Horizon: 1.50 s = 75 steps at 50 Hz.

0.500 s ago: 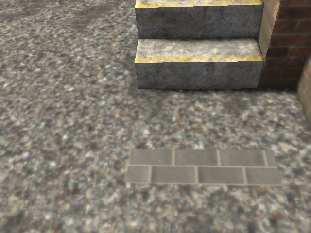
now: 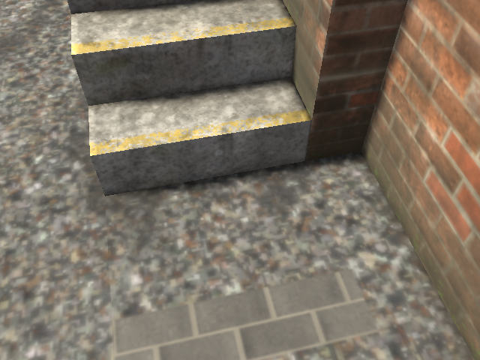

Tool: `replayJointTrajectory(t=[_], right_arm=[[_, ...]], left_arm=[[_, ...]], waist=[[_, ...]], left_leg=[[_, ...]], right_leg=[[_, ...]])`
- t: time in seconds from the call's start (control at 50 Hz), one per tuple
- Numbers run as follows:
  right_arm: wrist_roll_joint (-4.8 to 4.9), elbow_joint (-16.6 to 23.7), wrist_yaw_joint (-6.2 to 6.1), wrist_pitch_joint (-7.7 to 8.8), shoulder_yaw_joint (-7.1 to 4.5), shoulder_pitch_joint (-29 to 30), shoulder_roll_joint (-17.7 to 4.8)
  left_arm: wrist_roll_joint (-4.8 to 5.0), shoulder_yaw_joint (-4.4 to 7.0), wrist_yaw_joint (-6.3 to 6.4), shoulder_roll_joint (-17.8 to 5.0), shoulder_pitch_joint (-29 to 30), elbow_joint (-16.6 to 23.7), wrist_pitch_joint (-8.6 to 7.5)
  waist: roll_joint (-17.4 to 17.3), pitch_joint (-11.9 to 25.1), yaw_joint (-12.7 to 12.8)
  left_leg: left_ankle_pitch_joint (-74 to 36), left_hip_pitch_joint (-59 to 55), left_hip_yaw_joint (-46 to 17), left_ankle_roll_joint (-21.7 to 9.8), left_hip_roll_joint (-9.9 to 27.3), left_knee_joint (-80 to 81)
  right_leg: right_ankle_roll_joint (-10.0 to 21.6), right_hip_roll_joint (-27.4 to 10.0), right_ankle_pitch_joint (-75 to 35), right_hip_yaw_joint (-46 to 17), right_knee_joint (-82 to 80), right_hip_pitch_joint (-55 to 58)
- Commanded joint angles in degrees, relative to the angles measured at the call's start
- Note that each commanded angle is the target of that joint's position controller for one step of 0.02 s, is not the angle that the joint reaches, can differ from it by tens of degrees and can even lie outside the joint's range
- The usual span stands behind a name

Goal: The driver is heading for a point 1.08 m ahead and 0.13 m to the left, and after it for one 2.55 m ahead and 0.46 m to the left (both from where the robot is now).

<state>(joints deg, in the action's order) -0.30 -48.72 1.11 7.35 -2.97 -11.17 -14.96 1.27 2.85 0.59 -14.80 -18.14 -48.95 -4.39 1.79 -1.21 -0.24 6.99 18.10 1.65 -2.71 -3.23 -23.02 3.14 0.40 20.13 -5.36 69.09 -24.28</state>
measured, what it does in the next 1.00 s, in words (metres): walks ahead: right foot, then left foot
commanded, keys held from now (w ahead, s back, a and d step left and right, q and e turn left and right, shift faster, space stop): w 0.42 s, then w+q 0.58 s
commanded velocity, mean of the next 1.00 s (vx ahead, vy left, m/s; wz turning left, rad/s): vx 0.50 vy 0.00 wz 0.16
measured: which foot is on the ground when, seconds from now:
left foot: down 0.00-0.34, up 0.36-0.90, down 0.92-1.00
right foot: up 0.00-0.32, down 0.34-0.90, up 0.92-1.00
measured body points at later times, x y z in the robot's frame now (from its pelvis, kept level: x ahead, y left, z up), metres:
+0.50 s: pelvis +0.27 -0.07 +0.00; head +0.29 -0.09 +0.45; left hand +0.39 +0.19 -0.10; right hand +0.33 -0.35 -0.13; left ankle +0.22 +0.08 -0.64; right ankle +0.30 -0.16 -0.74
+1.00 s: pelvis +0.54 +0.00 -0.02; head +0.58 +0.02 +0.43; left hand +0.52 +0.28 -0.15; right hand +0.79 -0.20 -0.10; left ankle +0.60 +0.09 -0.74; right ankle +0.39 -0.17 -0.63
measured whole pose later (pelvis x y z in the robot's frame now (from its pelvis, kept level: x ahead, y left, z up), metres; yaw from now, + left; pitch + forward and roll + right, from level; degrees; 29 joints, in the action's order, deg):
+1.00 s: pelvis +0.54 +0.00 -0.02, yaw +14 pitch +2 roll +0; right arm 0.3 -38.5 2.9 4.5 -2.9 -6.7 -17.0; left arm -0.1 0.6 0.2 -16.5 -19.0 -47.9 -5.8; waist -0.3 -2.4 1.2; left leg 11.1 27.5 1.5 -6.1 -4.3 -35.8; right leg -0.8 -2.0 26.1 0.6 69.6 -15.7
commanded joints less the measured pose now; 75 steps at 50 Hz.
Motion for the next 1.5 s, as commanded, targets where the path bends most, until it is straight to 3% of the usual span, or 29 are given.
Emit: replayJointTrajectory(t=[0.02, 0.1, 0.22, 0.28, 0.32, 0.34, 0.36, 0.38, 0.4, 0.44, 0.54, 0.64, 0.8, 0.86, 0.9, 0.92, 0.94, 0.96, 0.98, 1.02, 1.1, 1.2, 1.28, 1.36, 1.38, 1.4, 1.42, 1.44, 1.5], right_arm=[[-0.06, 1.3, 0.27, 0.59, -0.57, -1.9, -3.9], [0.64, -0.1, -0.24, 0.31, -1.48, -4.7, -7.9], [1.84, -2.6, -0.54, -1.04, -1.27, -10.3, -9.8], [1.80, -3.4, -0.52, -1.74, -1.62, -10.7, -11.1], [1.38, -3.4, -0.57, -2.44, -1.15, -10.0, -10.2], [0.68, -2.9, -0.65, -2.60, -0.43, -9.8, -8.4], [-0.95, -0.9, -0.73, -1.88, 0.98, -10.3, -5.4], [0.85, -0.4, -0.39, -0.28, 2.22, -16.8, -0.5], [2.41, -1.0, -0.17, 0.51, 0.55, -13.2, -8.3], [2.02, 0.9, -0.32, 0.43, 0.37, -5.6, -8.8], [1.44, 1.2, -0.41, -3.02, 0.76, -6.5, -4.1], [0.82, 5.1, 0.05, -3.78, -0.36, -1.2, -4.9], [1.42, 13.7, 3.80, -2.38, 0.95, 14.6, -2.3], [1.54, 15.1, 4.48, -2.54, 0.14, 12.1, -4.5], [1.34, 11.4, 4.03, -2.52, -2.21, -3.3, -8.7], [1.52, 9.2, 2.83, -3.14, -4.23, -13.1, -13.5], [1.20, 9.7, 2.05, -3.14, -5.07, -11.4, -20.1], [0.40, 11.0, 1.13, -2.93, -4.24, -14.3, -16.1], [-0.14, 10.9, 0.52, -2.32, -3.67, -11.4, -14.0], [0.66, 13.3, 0.04, -2.63, -2.96, -2.3, -11.1], [0.90, 13.5, -0.16, -2.26, -2.49, 1.0, -10.0], [1.67, 11.4, -1.29, -2.76, -2.71, -2.9, -10.7], [1.10, 9.3, -0.66, -3.55, -2.28, -5.9, -10.2], [1.39, 9.0, -0.63, -4.21, -1.81, -1.7, -9.7], [1.06, 10.4, -0.53, -4.33, -1.34, -0.1, -9.1], [-0.27, 11.4, -0.77, -3.56, -0.10, -0.9, -5.3], [1.67, 10.5, -0.71, -2.78, 0.54, -10.8, -2.8], [2.76, 8.7, -0.77, -3.09, -0.27, -8.5, -8.7], [0.75, 11.0, -0.93, -3.25, -0.30, 1.4, -7.5]], left_arm=[[-0.28, 0.57, -0.13, -2.1, -1.5, 4.1, -0.64], [-1.23, -0.47, -0.26, -1.2, 6.0, 7.4, -0.69], [-0.10, -0.84, -1.14, -2.7, 16.9, 10.6, -1.36], [-0.29, -0.39, -2.13, -4.8, 18.5, 12.4, -1.35], [-0.21, 0.82, -2.14, -6.7, 10.8, 10.6, -1.53], [-0.31, 2.31, -1.65, -9.7, 1.0, 7.9, -1.61], [-1.51, 3.61, -0.80, -15.5, -9.6, 6.6, -1.29], [-2.51, 3.78, -1.41, -17.9, -10.0, 6.1, -1.17], [-1.84, 2.25, -1.75, -11.2, -8.2, 6.5, -1.39], [-1.57, 0.98, -1.75, -8.4, -0.8, 8.0, -1.48], [-2.03, 0.46, -1.53, -7.4, 1.9, 6.0, -2.86], [-2.43, 0.36, -0.79, -8.0, 0.0, 3.4, -2.80], [-2.07, 0.75, 0.39, -10.8, -5.8, -0.8, -0.58], [-1.39, 1.75, 0.67, -14.4, -3.5, 0.6, 0.33], [-1.93, 1.33, 1.63, -13.6, -3.1, 1.0, 1.73], [-2.32, 0.92, 1.89, -13.0, -2.7, 3.0, 1.25], [-3.72, -2.17, 0.31, -2.4, -10.3, 6.1, -0.92], [-1.67, -1.15, -0.85, -8.7, -3.1, 6.9, -3.95], [0.36, -0.25, -1.02, -11.3, 4.4, 9.7, -5.10], [-2.16, -0.51, 0.06, -10.3, 4.5, 9.8, -5.13], [-2.65, -0.11, 0.32, -7.9, 0.5, 10.3, -2.22], [-2.43, -1.66, -0.62, -4.7, 12.6, 12.5, -2.35], [-1.23, -1.96, -0.12, -6.2, 13.4, 11.4, -2.91], [-2.71, -0.31, 0.37, -10.3, 6.8, 9.4, -3.78], [-3.49, 0.14, 0.25, -11.6, 0.9, 8.3, -4.48], [-4.80, 0.58, 0.02, -15.1, -7.6, 6.7, -4.50], [-4.49, 1.74, -1.07, -16.2, -11.0, 3.7, -4.07], [-2.78, 0.65, -1.38, -10.4, -7.7, 4.5, -3.77], [-2.94, -0.85, -0.54, -6.1, -0.7, 5.7, -2.57]], waist=[[-5.4, 2.7, 0.9], [-4.4, 0.3, -0.3], [-6.1, -1.4, -4.0], [-6.6, -1.5, -3.0], [-6.5, 1.8, 1.6], [-4.6, 7.3, 5.6], [5.9, 15.1, 8.9], [20.9, 19.3, 4.4], [11.8, 13.8, 5.7], [0.7, 6.1, 3.5], [2.7, 1.9, -0.5], [2.5, 0.0, 0.7], [0.4, -6.6, 5.8], [3.7, -2.0, 2.3], [3.3, 7.1, -6.2], [-1.8, 12.5, -10.8], [-18.8, 18.7, -2.1], [-12.2, 26.6, -7.8], [-9.1, 17.4, -8.1], [-0.6, 8.5, -2.1], [-2.2, 4.5, 3.9], [-5.5, 3.1, -1.3], [-9.7, 4.1, -3.1], [-9.8, 3.4, 3.0], [-7.9, 8.0, 5.8], [4.7, 14.3, 7.5], [21.3, 16.7, 3.3], [10.0, 11.2, 4.4], [0.7, -0.6, 3.4]], left_leg=[[-1.7, -9.6, -17.8, -11.3, 15.5, 14.2], [-5.8, -7.8, -12.6, -12.2, 15.9, 17.1], [-4.6, -9.7, -7.3, -8.5, 14.6, 14.9], [-4.5, -13.3, -8.2, -7.1, 16.7, 11.5], [-14.7, -13.8, -6.5, -5.3, 15.1, 2.9], [-17.8, -9.3, -3.5, -3.5, 11.7, -9.2], [-0.5, 2.9, 0.2, -1.0, 7.4, -30.6], [26.6, 21.5, -3.0, 0.6, -0.2, -46.0], [25.2, 27.2, -7.7, -0.1, 3.7, -51.7], [14.5, 26.8, -5.9, -0.1, 8.5, -49.4], [4.2, 21.2, -7.2, 2.3, 10.8, -42.5], [-10.1, 23.7, -7.7, 2.7, 8.4, -29.6], [-7.9, 28.7, -1.2, -0.5, 7.7, -14.6], [1.3, 17.3, 4.3, -3.5, 3.0, -13.5], [1.0, -3.1, 4.9, -6.7, -1.8, -9.8], [-1.8, -20.9, -4.8, -9.3, 3.5, -8.8], [-0.1, -41.9, -37.2, -20.6, 19.9, -6.9], [3.2, -45.0, -50.1, -23.5, 23.3, 2.6], [-2.2, -38.4, -39.5, -19.6, 20.7, 4.1], [-14.2, -19.8, -26.9, -16.2, 15.9, 5.0], [-24.5, -2.7, -18.9, -15.5, 11.9, 9.1], [-18.4, -2.6, -11.9, -10.8, 7.3, 8.7], [-9.9, -11.5, -17.0, -9.8, 11.6, 6.0], [-29.1, -15.2, -18.0, -6.9, 8.9, -5.7], [-32.0, -13.1, -16.0, -5.2, 5.4, -15.8], [-11.7, -2.0, -12.5, -1.9, 0.4, -34.8], [27.4, 15.3, -12.1, 0.3, -6.2, -48.2], [27.6, 21.9, -13.8, 0.6, -1.2, -54.1], [13.7, 23.1, -7.7, 1.9, 5.6, -48.8]], right_leg=[[0.0, -6.5, -3.1, -0.7, -3.0, -10.5], [-1.6, -8.2, -10.5, 1.6, -16.5, -13.2], [-2.2, -5.0, -20.4, 5.0, -33.6, -7.5], [-0.4, -3.9, -17.1, 5.1, -37.5, -4.7], [1.6, -1.6, -13.8, 7.4, -40.5, 5.6], [3.5, -2.8, -13.5, 5.9, -40.6, 18.4], [8.0, -16.2, -10.8, -11.0, -41.5, 33.1], [15.9, -24.6, -0.6, -36.6, -51.9, 43.8], [13.6, -22.3, 2.1, -34.1, -53.7, 39.9], [10.6, -18.8, -9.2, -19.2, -54.4, 28.6], [9.5, -14.4, -22.5, -2.6, -60.9, 16.8], [7.6, -12.9, -26.4, 7.1, -61.9, 19.1], [4.9, -17.3, -28.4, 12.7, -59.1, 30.5], [3.2, -17.0, -57.4, 15.5, -49.0, 30.5], [1.0, -15.1, -66.7, 16.7, -29.1, 25.3], [-1.2, -12.2, -49.2, 16.6, -11.7, 12.1], [-4.7, 0.1, 11.0, 12.2, 10.0, -15.5], [-4.1, 1.7, 12.5, -0.5, 17.2, -21.6], [-2.9, -1.6, 5.5, -1.0, 14.4, -25.6], [-4.1, -6.0, -0.7, 0.2, 3.8, -19.1], [-6.7, -6.5, -3.1, 2.0, -7.2, -7.6], [-7.3, -2.7, -20.8, 4.6, -31.2, -2.9], [-6.3, -2.1, -19.9, 4.1, -34.6, -0.8], [-1.7, 0.4, -14.0, 6.2, -44.1, 8.6], [0.5, -2.3, -19.7, 3.6, -45.5, 17.3], [5.3, -13.2, -32.9, -9.5, -45.3, 31.4], [15.1, -23.6, -26.8, -31.2, -50.2, 41.0], [14.4, -22.9, -10.4, -29.8, -51.1, 37.3], [10.7, -16.4, -13.0, -15.2, -56.8, 22.2]])
Velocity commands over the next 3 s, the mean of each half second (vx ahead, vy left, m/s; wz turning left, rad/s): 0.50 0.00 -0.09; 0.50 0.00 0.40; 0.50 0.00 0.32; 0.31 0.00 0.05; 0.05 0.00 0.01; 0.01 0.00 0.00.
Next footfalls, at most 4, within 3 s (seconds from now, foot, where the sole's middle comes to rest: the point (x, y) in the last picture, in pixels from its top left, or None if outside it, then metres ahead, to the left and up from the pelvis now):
0.34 right None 0.34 -0.16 -0.77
0.92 left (215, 300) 0.64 0.10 -0.77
1.38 right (250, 221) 0.92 -0.01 -0.77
1.76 left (169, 217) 0.94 0.26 -0.77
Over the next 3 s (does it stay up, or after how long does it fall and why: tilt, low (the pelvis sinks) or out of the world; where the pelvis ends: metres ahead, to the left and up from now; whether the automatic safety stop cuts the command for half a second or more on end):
stays up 0.90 0.15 0.01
